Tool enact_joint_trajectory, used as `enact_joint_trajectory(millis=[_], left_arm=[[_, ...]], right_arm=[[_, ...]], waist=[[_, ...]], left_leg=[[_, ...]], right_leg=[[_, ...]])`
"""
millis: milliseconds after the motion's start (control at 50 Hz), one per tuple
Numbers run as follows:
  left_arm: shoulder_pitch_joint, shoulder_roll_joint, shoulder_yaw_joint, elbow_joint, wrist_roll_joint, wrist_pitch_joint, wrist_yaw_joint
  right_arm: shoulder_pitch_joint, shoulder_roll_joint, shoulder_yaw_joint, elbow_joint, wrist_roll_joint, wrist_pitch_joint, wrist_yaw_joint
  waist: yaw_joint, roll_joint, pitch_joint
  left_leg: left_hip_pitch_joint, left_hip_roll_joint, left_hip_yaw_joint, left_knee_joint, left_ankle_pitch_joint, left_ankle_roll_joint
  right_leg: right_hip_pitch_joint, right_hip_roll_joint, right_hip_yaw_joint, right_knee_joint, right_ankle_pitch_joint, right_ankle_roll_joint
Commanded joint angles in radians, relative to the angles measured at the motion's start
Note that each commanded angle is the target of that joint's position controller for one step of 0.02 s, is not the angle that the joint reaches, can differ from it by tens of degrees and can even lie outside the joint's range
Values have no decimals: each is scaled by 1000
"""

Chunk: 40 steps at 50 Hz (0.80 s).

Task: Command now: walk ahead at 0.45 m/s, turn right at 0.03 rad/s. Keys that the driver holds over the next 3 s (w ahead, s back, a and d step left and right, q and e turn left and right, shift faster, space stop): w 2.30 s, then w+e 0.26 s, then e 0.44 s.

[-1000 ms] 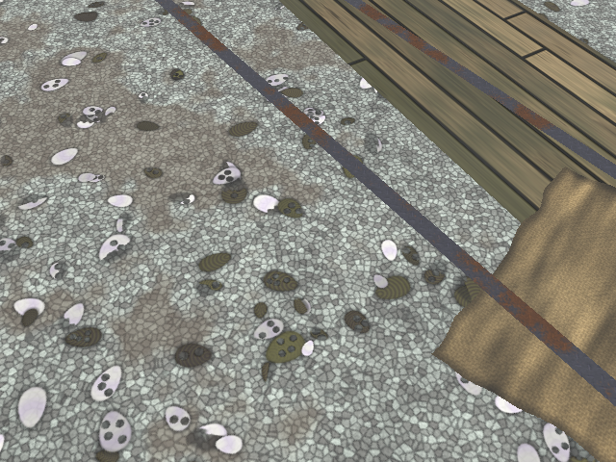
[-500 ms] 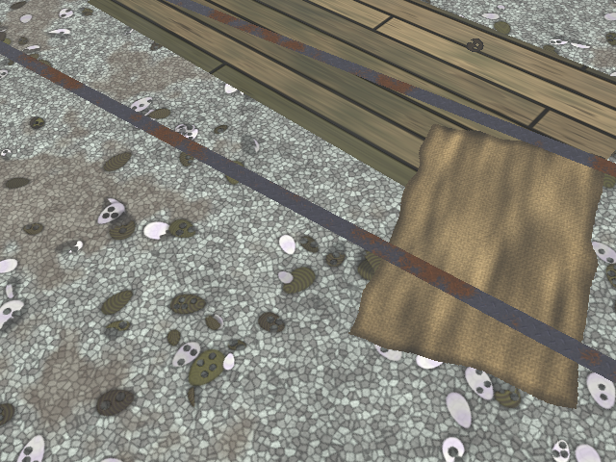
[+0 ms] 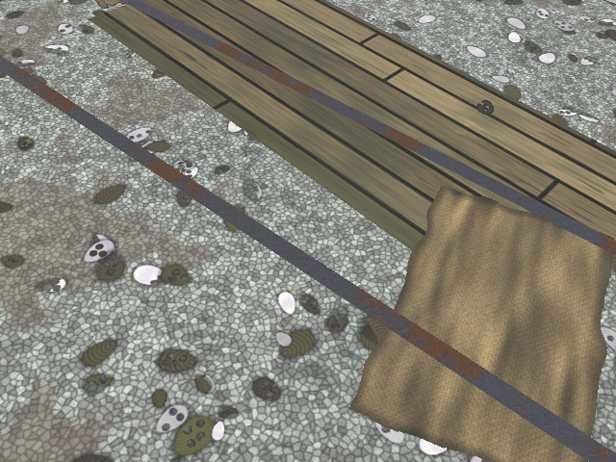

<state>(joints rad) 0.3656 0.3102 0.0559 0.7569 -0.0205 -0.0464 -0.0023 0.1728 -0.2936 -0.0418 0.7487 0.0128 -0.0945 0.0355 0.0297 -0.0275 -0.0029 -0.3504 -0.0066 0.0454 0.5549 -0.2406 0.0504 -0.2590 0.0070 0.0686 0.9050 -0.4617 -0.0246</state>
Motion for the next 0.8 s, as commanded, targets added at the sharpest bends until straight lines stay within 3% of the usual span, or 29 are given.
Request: enact_joint_trajectory(millis=[20,40,60,120,160,220,300,380,420,440,460,480,500,520,540,560,580,620,660,720,800], left_arm=[[-93,123,26,-116,-12,-42,1],[-112,110,26,-117,1,-42,0],[-107,96,26,-113,6,-39,-4],[-111,65,21,-111,13,-25,-5],[-164,49,16,-131,18,-25,-2],[-263,14,0,-157,13,-36,-12],[-397,1,-9,-193,4,-51,-38],[-425,28,-1,-212,3,-60,-61],[-304,81,23,-183,7,-56,-54],[-151,120,44,-140,7,-53,-44],[31,177,60,-101,18,-46,-29],[75,250,74,-81,22,-47,-32],[78,138,49,-80,11,-44,-28],[-3,113,36,-84,9,-42,-22],[-66,97,30,-86,12,-40,-20],[-111,78,25,-86,19,-42,-24],[-134,59,18,-87,31,-48,-25],[-148,62,21,-73,22,-60,-28],[-143,84,27,-49,15,-71,-26],[-114,108,32,-23,16,-65,-13],[-40,143,37,15,5,-53,-8]], right_arm=[[150,-145,-35,-17,-10,-7,-3],[123,-125,-29,-21,-14,-5,-4],[109,-118,-24,-25,-21,-5,-7],[124,-121,-24,-13,-12,-13,-13],[146,-132,-27,1,-9,-10,-20],[175,-139,-25,19,-5,2,-32],[255,-156,-28,58,3,17,-39],[268,-173,-37,80,8,37,-46],[248,-199,-45,76,3,47,-53],[226,-193,-41,69,0,55,-55],[229,-157,-23,44,-19,52,-59],[385,-7,20,28,-20,32,-43],[305,-114,-1,42,4,9,-34],[191,-161,-17,-1,33,-6,-28],[130,-149,-12,-18,30,-14,-30],[104,-138,-15,-22,13,-14,-31],[127,-131,-18,-16,6,-4,-30],[172,-91,-10,-3,3,17,-32],[134,-75,-5,-19,-7,32,-37],[19,-62,2,-52,-12,28,-36],[-123,-47,9,-85,-3,12,-20]], waist=[[-83,125,4],[-72,105,32],[-55,125,33],[-43,112,32],[-53,89,42],[-83,95,60],[-127,84,99],[-92,101,88],[-15,138,-13],[70,126,-112],[134,57,-262],[38,-219,-414],[95,-152,-406],[84,-113,-216],[51,-17,-123],[17,15,-52],[-19,-8,-40],[-53,-31,-32],[-59,-31,11],[-26,-20,47],[35,-14,60]], left_leg=[[414,317,-527,-349,-271,168],[363,283,-454,-364,-163,162],[319,253,-388,-383,-74,151],[289,218,-267,-409,182,161],[300,208,-211,-414,320,160],[282,170,-127,-425,371,133],[340,201,-119,-421,351,134],[468,255,-124,-331,540,120],[499,244,-109,-167,874,101],[442,203,-73,17,941,74],[210,162,-63,301,670,48],[-206,-47,-79,680,-173,-19],[-322,-36,-202,791,-325,-14],[-388,19,-179,798,-256,-7],[-365,70,-148,744,-167,-7],[-337,100,-132,680,-116,-17],[-275,127,-138,648,-77,-24],[-218,143,-126,594,-55,-47],[-239,157,-112,513,-18,-72],[-277,158,-98,317,163,-89],[-221,110,-60,83,334,-82]], right_leg=[[-547,-83,28,281,102,-19],[-533,-107,22,236,164,-14],[-485,-125,18,208,214,-7],[-472,-125,-14,146,301,27],[-497,-124,-26,49,365,47],[-440,-102,-57,-160,505,50],[-410,-67,-81,-334,577,32],[-380,-37,-80,-408,471,-23],[-195,20,-118,-405,394,-66],[25,31,-133,-438,442,-101],[376,-128,36,-372,475,-161],[735,-389,553,-437,261,-342],[710,-387,674,-559,154,-328],[562,-352,505,-592,186,-280],[407,-311,387,-618,284,-252],[281,-272,305,-649,382,-239],[202,-242,250,-681,429,-232],[117,-224,191,-738,466,-247],[53,-218,130,-777,489,-252],[54,-183,53,-799,482,-229],[98,-175,4,-785,456,-192]])
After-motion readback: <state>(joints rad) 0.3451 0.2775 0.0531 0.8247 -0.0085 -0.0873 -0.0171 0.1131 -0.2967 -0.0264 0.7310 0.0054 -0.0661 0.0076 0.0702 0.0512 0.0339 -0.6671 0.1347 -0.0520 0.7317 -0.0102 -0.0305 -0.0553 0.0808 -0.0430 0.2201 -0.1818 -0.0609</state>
